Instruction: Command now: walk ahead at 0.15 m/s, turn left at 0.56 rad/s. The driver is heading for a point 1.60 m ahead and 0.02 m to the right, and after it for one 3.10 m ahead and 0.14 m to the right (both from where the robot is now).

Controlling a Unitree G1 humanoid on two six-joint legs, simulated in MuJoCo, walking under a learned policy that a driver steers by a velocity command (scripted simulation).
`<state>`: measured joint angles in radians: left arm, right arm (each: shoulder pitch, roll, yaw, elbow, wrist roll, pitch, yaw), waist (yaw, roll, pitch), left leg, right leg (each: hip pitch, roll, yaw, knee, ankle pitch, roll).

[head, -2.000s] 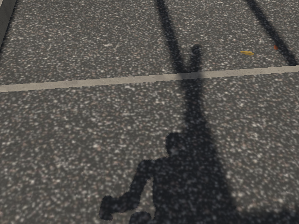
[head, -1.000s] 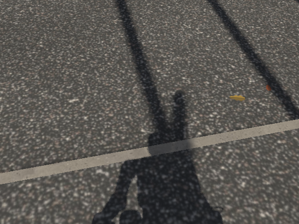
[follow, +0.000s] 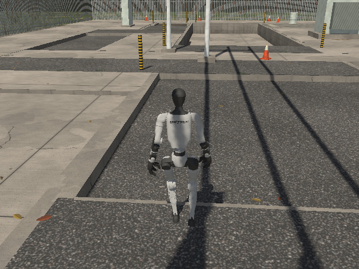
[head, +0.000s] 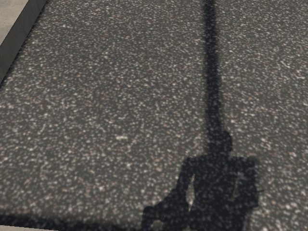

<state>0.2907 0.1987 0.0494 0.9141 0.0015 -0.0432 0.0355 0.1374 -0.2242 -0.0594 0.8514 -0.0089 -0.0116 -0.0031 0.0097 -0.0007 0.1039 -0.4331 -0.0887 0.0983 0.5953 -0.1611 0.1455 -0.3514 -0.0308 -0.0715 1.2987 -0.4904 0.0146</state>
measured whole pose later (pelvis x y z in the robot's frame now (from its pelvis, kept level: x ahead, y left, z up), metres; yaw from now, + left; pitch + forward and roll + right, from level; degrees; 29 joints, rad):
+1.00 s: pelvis +0.08 -0.07 +0.03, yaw +8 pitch -1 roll +0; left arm 0.26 0.20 -0.03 1.00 0.00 -0.01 0.03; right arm 0.24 -0.21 0.01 1.08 0.00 0.01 -0.03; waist -0.01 0.00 0.01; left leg -0.19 -0.07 -0.08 0.33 -0.12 0.02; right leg -0.08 0.06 0.01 0.35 -0.24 -0.06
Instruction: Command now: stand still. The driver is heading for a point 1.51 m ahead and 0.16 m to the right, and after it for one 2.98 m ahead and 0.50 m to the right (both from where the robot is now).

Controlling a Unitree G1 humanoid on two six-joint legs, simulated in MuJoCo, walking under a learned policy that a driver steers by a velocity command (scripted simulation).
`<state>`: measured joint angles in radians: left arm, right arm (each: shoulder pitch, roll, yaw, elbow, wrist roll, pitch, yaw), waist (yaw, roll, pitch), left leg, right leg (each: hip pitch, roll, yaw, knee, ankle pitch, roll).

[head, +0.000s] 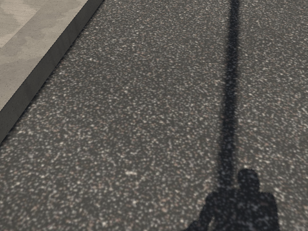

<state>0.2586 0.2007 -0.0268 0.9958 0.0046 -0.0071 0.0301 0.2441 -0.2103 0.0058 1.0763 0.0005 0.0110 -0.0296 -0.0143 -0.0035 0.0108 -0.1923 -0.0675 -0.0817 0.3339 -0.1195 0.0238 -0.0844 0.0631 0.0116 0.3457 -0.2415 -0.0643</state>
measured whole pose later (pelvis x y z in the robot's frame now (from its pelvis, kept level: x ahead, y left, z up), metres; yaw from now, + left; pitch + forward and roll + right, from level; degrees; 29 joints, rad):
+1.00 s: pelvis +0.03 -0.03 +0.00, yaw -1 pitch +0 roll +0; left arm 0.35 0.14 -0.03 1.13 0.00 -0.01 0.05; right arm 0.27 -0.16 0.04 1.17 0.00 0.01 -0.05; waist 0.00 0.00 0.00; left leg -0.19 -0.02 -0.08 0.39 -0.19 -0.01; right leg -0.05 0.10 0.02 0.31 -0.26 -0.10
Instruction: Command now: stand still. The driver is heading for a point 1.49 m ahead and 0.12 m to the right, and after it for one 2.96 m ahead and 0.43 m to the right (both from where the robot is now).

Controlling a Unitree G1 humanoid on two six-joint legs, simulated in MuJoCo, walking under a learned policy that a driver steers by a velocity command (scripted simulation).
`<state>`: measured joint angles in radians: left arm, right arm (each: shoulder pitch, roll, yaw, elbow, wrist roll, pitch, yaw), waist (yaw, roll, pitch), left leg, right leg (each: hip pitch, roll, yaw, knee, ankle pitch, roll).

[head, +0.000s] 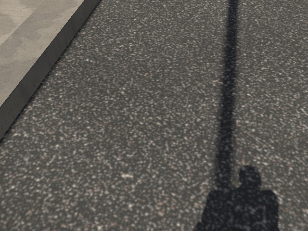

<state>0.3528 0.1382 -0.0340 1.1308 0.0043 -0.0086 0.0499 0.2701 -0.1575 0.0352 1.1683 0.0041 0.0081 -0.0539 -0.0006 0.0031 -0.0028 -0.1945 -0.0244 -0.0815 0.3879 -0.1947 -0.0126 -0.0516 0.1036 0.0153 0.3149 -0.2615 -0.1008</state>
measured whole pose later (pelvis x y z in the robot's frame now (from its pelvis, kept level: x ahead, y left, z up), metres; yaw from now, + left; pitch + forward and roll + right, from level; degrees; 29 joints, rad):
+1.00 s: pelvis +0.29 +0.08 -0.01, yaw +0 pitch +0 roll +1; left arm 0.11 0.24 0.08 0.94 0.04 -0.03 -0.05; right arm 0.51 -0.19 -0.03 1.07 -0.02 -0.12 -0.02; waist -0.04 -0.03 0.02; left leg 0.07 -0.10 0.07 0.30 -0.38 0.10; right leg -0.65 -0.08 0.01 0.71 0.20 -0.05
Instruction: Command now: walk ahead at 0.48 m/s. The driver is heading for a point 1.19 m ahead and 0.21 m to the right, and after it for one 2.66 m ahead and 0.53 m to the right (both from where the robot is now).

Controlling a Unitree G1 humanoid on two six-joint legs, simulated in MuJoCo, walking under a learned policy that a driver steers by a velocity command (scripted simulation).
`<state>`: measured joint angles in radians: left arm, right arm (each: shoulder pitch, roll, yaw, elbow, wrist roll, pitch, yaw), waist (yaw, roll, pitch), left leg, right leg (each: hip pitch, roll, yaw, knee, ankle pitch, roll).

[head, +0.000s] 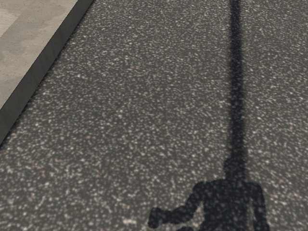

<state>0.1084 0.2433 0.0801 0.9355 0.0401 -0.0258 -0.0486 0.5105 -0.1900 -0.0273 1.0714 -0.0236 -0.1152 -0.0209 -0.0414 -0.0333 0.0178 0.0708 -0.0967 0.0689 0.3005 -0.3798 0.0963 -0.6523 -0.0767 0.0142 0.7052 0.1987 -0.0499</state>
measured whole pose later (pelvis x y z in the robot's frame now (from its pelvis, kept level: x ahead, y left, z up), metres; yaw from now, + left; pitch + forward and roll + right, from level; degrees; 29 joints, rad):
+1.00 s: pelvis +0.62 +0.02 -0.15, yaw +1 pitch +0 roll +0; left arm 0.15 0.22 0.06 0.97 0.03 -0.03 -0.03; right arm 0.44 -0.18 -0.04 1.06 -0.01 -0.09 0.00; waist -0.03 -0.04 0.03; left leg -0.03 -0.07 0.08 0.24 -0.21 0.09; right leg -0.61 -0.10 -0.01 0.90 -0.13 -0.03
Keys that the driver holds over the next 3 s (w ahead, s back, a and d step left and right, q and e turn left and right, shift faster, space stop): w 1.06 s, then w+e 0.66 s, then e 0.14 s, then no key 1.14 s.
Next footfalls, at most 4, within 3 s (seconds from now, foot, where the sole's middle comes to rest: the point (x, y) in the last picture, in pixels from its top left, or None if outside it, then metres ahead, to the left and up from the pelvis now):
0.26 right None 0.37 -0.11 -0.94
0.68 left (133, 221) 0.61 0.08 -0.94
1.24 right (165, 167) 0.91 -0.09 -0.94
1.80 left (147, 119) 1.26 0.00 -0.94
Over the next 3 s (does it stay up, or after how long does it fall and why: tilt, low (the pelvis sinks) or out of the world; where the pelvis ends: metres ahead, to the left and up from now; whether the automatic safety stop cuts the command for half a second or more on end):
stays up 1.17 -0.08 -0.15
